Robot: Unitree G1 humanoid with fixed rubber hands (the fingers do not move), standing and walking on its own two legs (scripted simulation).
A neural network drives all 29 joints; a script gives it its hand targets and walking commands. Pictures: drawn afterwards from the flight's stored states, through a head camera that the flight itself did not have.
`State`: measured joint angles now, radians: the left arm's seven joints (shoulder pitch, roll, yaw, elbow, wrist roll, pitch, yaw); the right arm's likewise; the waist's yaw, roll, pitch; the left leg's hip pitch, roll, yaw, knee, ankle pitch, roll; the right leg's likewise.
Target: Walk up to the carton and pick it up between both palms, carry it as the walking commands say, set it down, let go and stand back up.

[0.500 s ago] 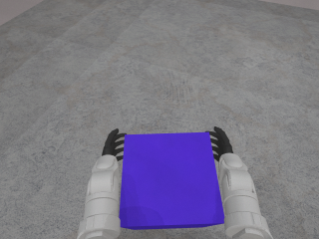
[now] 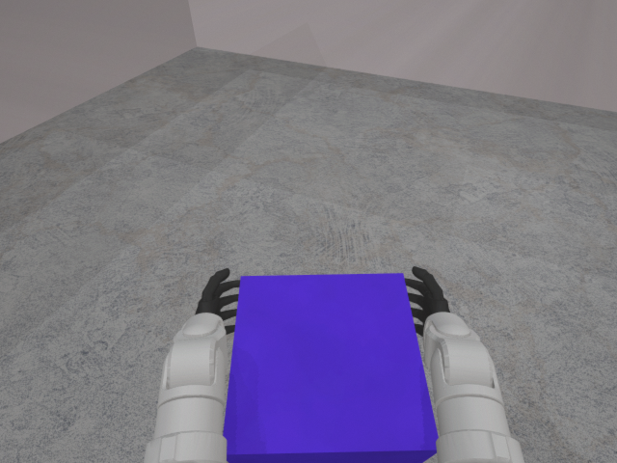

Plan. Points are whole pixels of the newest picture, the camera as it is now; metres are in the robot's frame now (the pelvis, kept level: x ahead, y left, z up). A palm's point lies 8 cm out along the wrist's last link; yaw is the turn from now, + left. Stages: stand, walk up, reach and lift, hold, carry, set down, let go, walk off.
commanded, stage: reach and lift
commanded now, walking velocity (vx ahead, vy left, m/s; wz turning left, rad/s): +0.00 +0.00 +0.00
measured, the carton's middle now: (323, 385) +0.25 +0.02 -0.03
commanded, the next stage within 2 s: hold in 1.20 s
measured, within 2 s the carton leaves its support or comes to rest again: neither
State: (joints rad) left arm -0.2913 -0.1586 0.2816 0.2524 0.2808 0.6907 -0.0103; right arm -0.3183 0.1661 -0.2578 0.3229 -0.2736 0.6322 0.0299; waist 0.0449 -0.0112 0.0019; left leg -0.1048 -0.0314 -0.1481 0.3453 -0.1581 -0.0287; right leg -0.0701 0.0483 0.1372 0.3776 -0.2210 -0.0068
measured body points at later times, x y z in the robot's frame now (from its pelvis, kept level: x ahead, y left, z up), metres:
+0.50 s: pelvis +0.00 +0.01 +0.00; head -0.04 +0.01 +0.45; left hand +0.31 +0.16 +0.04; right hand +0.31 -0.15 +0.05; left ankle +0.03 +0.14 -0.75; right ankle +0.00 -0.12 -0.75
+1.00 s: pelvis +0.00 +0.01 +0.00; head -0.04 +0.01 +0.45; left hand +0.30 +0.15 +0.04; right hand +0.30 -0.15 +0.05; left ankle +0.03 +0.14 -0.75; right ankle +0.00 -0.12 -0.75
